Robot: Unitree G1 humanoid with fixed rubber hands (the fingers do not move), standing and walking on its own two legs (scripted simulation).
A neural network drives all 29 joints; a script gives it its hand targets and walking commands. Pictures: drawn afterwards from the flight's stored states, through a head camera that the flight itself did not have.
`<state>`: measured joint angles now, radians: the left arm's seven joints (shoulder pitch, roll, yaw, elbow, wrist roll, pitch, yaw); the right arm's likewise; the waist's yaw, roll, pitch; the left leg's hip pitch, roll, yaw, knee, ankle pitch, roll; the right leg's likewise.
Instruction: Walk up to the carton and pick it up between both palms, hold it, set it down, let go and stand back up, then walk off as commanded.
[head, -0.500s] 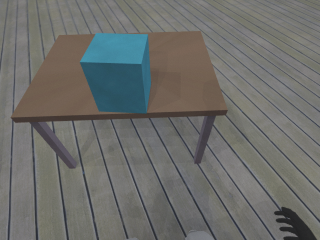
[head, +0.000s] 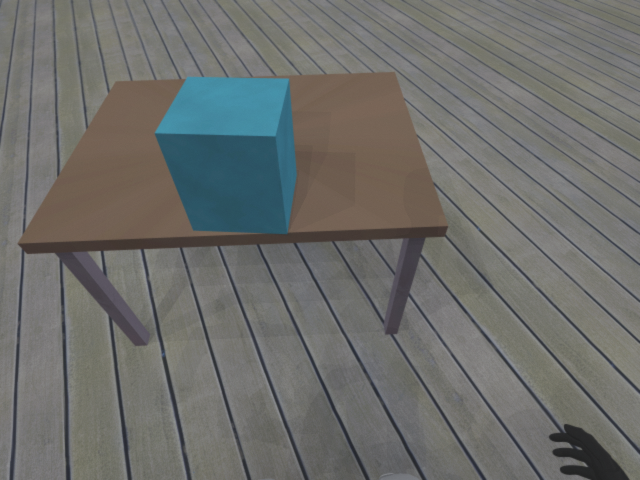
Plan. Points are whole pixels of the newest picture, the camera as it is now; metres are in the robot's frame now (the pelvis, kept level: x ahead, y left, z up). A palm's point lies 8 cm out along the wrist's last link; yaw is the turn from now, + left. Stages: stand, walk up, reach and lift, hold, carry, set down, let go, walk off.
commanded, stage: walk up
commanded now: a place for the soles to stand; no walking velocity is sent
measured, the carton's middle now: (239, 158) +0.75 +0.18 -0.04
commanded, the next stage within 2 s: none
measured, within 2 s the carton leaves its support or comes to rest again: neither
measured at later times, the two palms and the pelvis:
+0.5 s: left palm out of the picture +0.12 +0.44 -0.07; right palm (529, 440) +0.18 -0.22 -0.02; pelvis +0.07 +0.11 +0.02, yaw +5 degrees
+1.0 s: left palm (17, 425) +0.23 +0.41 -0.06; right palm (512, 371) +0.28 -0.25 -0.06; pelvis +0.19 +0.08 +0.02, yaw +4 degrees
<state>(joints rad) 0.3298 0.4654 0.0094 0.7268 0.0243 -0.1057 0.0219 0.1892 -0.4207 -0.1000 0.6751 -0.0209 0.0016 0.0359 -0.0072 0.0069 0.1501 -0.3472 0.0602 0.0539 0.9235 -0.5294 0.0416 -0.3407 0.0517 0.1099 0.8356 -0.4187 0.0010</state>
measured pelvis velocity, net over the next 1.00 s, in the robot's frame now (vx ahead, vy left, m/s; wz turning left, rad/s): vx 0.19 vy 0.08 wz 0.07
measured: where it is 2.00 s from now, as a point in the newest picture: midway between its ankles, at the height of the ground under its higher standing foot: (288, 449)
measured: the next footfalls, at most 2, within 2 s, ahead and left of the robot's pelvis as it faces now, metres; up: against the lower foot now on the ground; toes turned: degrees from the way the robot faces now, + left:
left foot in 0.24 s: +0.16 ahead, +0.15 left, +0.00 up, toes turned +6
right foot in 0.98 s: +0.33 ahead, -0.03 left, +0.00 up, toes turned +10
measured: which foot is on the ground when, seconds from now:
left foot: up 0.00-0.22, down 0.24-1.00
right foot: down 0.00-0.26, up 0.28-0.96, down 0.98-1.00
